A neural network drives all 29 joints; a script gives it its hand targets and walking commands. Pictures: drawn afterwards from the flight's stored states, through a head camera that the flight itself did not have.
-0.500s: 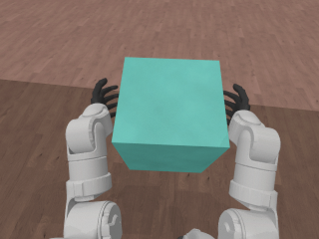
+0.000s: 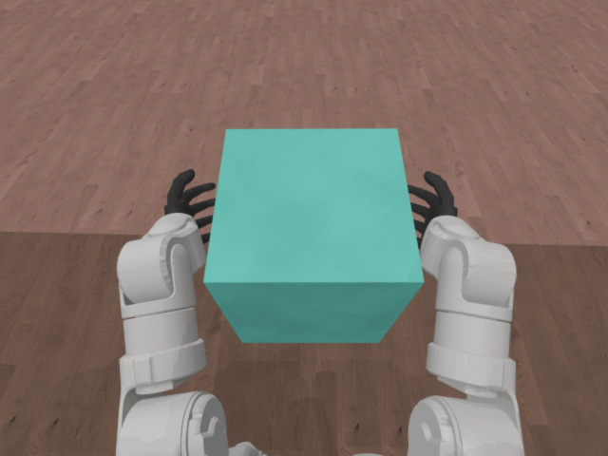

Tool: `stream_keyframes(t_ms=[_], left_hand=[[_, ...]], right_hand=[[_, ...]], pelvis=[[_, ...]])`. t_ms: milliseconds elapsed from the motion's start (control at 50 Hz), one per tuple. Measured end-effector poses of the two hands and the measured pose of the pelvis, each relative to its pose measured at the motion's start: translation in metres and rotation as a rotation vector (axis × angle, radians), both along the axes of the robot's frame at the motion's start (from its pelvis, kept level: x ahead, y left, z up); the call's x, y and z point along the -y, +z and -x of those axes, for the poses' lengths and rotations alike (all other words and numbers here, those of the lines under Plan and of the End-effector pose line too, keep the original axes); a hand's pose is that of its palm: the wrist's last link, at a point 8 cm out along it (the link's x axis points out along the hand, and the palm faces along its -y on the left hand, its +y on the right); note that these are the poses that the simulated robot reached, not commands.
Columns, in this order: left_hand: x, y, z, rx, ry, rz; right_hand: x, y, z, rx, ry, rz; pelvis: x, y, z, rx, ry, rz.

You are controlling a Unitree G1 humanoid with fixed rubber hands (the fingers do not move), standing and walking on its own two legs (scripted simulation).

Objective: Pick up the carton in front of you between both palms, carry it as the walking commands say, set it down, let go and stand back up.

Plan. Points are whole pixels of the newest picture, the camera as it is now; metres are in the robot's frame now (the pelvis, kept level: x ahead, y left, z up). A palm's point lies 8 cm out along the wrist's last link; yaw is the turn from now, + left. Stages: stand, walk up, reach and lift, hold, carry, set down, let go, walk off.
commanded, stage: carry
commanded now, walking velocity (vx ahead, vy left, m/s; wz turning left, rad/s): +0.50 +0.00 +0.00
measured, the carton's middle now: (310, 247) +0.36 -0.02 +0.07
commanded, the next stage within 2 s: none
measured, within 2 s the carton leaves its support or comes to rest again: neither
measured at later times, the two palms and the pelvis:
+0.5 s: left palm (203, 80) +0.63 +0.14 +0.17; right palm (386, 73) +0.66 -0.16 +0.16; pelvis +0.30 -0.04 +0.04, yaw +1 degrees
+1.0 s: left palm out of the picture +0.95 +0.16 +0.20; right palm out of the picture +0.94 -0.14 +0.21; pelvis +0.60 +0.02 +0.08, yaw +0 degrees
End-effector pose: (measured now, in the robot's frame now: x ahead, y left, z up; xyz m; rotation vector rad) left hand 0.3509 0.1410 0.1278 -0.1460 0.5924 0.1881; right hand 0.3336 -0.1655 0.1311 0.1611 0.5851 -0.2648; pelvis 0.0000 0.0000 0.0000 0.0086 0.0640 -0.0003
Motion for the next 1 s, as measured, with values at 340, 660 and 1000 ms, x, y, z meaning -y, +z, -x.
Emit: stream_keyframes(t_ms=[340, 660, 1000], left_hand=[[-0.005, 0.049, -0.203, 0.110, 0.081, -0.027], [-0.003, 0.073, -0.380, 0.090, 0.073, -0.004], [-0.020, 0.071, -0.603, 0.016, 0.027, 0.041]], right_hand=[[-0.002, 0.044, -0.224, 0.108, 0.067, 0.023], [-0.002, 0.063, -0.414, 0.081, 0.055, -0.011], [-0.021, 0.075, -0.601, 0.021, 0.006, -0.004]], pelvis=[[0.023, 0.020, -0.213, -0.013, 0.028, 0.030], [0.023, 0.055, -0.394, -0.019, 0.010, 0.014], [-0.017, 0.080, -0.600, -0.010, 0.007, 0.015]])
